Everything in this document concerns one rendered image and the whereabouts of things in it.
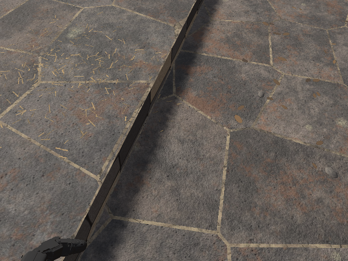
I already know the left robot hand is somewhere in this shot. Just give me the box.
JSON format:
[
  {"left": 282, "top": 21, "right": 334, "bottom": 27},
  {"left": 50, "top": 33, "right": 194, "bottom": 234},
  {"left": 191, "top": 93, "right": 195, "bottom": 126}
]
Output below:
[{"left": 21, "top": 237, "right": 87, "bottom": 261}]

